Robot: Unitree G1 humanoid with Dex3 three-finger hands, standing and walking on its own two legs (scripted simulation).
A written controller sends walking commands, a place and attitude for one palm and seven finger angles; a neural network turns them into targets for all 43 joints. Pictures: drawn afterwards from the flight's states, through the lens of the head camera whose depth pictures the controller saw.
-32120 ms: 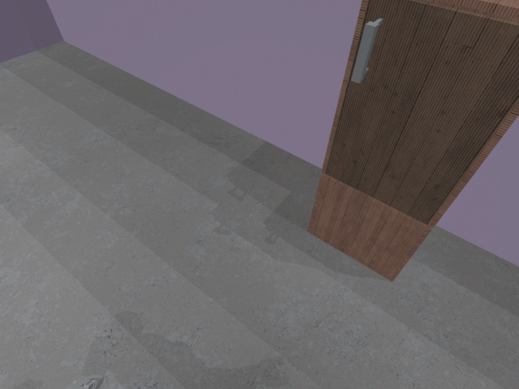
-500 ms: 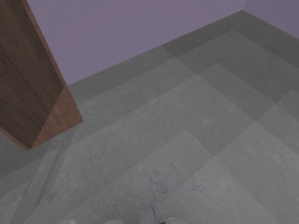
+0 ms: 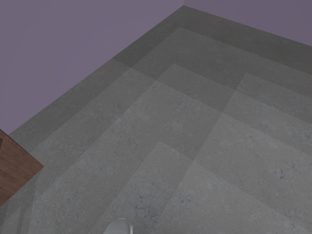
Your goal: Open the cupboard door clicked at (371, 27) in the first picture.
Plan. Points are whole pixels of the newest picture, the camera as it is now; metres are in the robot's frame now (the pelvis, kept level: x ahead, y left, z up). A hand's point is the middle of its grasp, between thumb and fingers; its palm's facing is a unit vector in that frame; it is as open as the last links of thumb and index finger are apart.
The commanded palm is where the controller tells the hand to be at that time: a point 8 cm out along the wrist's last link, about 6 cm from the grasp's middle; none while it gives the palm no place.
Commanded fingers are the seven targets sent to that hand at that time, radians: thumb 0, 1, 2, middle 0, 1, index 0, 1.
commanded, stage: walk to a spot facing it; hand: left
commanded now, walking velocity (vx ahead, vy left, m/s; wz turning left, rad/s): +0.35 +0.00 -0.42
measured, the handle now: out of the picture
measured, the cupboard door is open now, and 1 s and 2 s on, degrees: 46 46 46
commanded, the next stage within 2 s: turn to face it in 1.10 s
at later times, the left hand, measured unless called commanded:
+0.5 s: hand (128, 151) +0.39 +0.12 -0.16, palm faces -0.32 -0.93 -0.17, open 7.4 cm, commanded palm none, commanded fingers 0.00 0.90 0.90 -0.20 -0.30 -0.20 -0.30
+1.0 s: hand (136, 127) +0.52 +0.10 -0.19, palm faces -0.28 -0.94 -0.17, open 7.3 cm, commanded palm none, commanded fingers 0.00 0.90 0.90 -0.20 -0.30 -0.20 -0.30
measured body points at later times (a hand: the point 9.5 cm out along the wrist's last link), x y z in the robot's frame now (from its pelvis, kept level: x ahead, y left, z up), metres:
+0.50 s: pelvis +0.20 -0.02 +0.00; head +0.26 -0.04 +0.44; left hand +0.41 +0.17 -0.14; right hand +0.05 -0.20 -0.15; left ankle +0.12 +0.13 -0.74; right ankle +0.26 -0.15 -0.72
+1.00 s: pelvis +0.45 -0.08 -0.01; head +0.48 -0.07 +0.44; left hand +0.53 +0.15 -0.17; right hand +0.46 -0.33 -0.14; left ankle +0.52 +0.01 -0.74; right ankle +0.33 -0.16 -0.65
